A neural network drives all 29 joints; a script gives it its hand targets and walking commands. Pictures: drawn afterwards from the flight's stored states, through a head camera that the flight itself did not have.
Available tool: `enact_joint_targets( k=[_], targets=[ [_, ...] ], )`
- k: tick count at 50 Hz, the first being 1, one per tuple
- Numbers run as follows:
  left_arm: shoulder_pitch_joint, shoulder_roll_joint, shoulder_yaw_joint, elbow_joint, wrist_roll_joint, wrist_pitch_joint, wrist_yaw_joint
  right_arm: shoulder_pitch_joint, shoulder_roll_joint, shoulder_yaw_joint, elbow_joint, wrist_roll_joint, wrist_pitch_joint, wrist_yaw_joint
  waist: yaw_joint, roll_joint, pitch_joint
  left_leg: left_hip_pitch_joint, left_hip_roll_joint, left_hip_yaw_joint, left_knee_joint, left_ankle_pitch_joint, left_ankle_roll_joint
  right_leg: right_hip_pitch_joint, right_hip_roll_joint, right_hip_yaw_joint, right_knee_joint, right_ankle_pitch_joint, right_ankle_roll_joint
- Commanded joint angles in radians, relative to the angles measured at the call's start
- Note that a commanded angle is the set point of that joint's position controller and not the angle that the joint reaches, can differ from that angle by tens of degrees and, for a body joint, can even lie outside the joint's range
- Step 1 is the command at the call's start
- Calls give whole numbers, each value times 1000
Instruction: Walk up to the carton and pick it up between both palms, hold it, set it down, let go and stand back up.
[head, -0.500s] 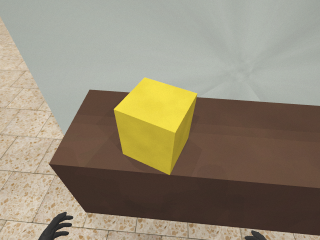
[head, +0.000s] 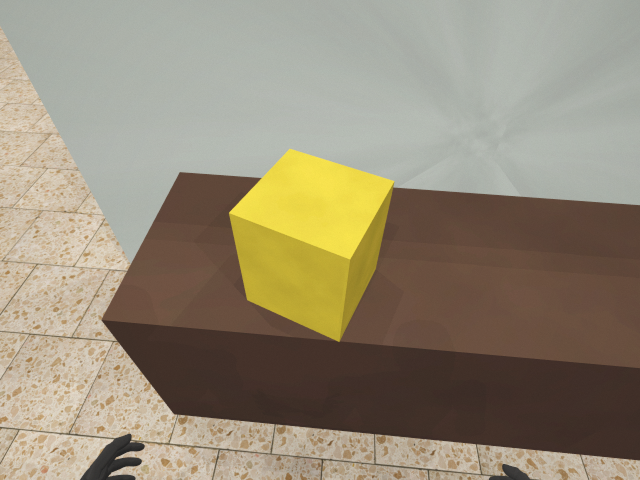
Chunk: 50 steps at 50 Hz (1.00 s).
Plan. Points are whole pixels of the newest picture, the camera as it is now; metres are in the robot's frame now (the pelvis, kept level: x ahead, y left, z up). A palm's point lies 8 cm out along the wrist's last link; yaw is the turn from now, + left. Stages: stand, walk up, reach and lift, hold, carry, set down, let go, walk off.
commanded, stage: stand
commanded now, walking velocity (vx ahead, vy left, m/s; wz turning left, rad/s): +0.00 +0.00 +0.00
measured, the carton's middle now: (314, 245) +0.54 +0.01 -0.08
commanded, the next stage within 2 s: none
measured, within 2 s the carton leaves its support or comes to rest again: neither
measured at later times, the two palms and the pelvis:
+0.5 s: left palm out of the picture +0.11 +0.28 -0.08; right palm out of the picture +0.09 -0.28 -0.11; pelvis -0.01 +0.00 +0.01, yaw +0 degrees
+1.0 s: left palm out of the picture +0.10 +0.28 -0.09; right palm out of the picture +0.08 -0.28 -0.11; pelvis -0.02 +0.00 +0.01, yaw +0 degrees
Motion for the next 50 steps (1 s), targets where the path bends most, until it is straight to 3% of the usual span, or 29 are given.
enact_joint_targets(
  k=[1,4,9,12,15,17,23,24,28,32,33,34,35,44,46,48,50],
  targets=[
    [-41,203,53,55,11,-39,3,-86,-223,-59,-24,11,-22,6,0,-33,-104,80,106,-131,-202,63,58,107,-101,105,-191,58,-55],
    [-52,211,55,58,12,-43,3,-86,-230,-60,-15,9,-22,7,2,-49,-140,90,112,-128,-204,72,56,124,-109,106,-195,63,-55],
    [-19,209,55,76,10,-38,4,-72,-233,-57,-1,8,-26,7,6,-15,-151,118,120,-124,-210,124,56,133,-106,102,-194,110,-53],
    [-41,202,51,80,14,-39,3,-83,-228,-55,3,9,-20,5,-3,-50,-147,117,112,-120,-218,87,52,123,-113,107,-213,85,-53],
    [-31,204,52,83,12,-35,2,-84,-229,-55,10,8,-24,5,5,-57,-141,112,120,-133,-229,83,57,119,-114,109,-225,60,-50],
    [-33,197,47,88,8,-38,0,-95,-233,-54,10,10,-24,5,5,-31,-143,109,120,-139,-234,66,58,124,-114,107,-226,55,-53],
    [-44,205,51,97,12,-39,-1,-91,-225,-56,25,9,-20,8,3,-63,-157,114,120,-127,-245,37,51,124,-113,110,-244,26,-48],
    [-37,205,49,105,12,-38,-1,-88,-237,-57,27,9,-19,9,5,-33,-141,101,117,-130,-251,30,50,122,-117,116,-243,20,-49],
    [-25,210,46,121,16,-35,-1,-80,-225,-58,33,10,-23,8,-1,-66,-141,124,113,-127,-243,35,51,107,-120,116,-264,20,-50],
    [-31,204,49,114,12,-37,-4,-94,-224,-56,40,8,-19,9,9,-34,-170,119,118,-123,-255,37,47,127,-118,118,-254,17,-47],
    [-35,206,47,118,13,-39,-2,-87,-213,-50,41,10,-19,9,10,-65,-162,116,118,-131,-261,53,50,134,-118,112,-255,23,-48],
    [-19,209,48,120,13,-42,-2,-82,-213,-49,45,8,-19,9,15,-47,-172,124,121,-125,-250,66,53,142,-120,118,-256,43,-47],
    [-39,206,49,120,16,-38,-3,-74,-209,-47,46,11,-22,10,0,-39,-169,122,120,-126,-263,47,48,132,-120,117,-253,25,-45],
    [-24,208,47,138,12,-38,-1,-65,-212,-49,53,11,-23,10,1,-75,-201,146,118,-126,-251,71,50,149,-128,118,-265,49,-43],
    [-29,195,42,137,14,-39,-3,-73,-219,-53,49,14,-24,10,0,-47,-198,156,112,-112,-236,83,45,136,-132,127,-278,42,-46],
    [-34,207,46,139,13,-37,-2,-69,-215,-51,54,12,-21,9,-2,-71,-189,142,116,-119,-252,79,49,136,-129,120,-263,48,-46],
    [-30,204,47,142,15,-33,-1,-78,-213,-52,52,9,-20,10,4,-48,-171,116,115,-127,-261,34,48,131,-124,115,-274,15,-42]
  ],
)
